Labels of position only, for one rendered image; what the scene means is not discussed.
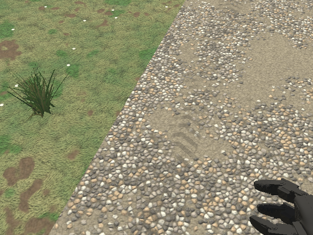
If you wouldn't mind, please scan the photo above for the right robot hand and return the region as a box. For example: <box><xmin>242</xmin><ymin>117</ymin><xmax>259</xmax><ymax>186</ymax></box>
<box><xmin>249</xmin><ymin>178</ymin><xmax>313</xmax><ymax>235</ymax></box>

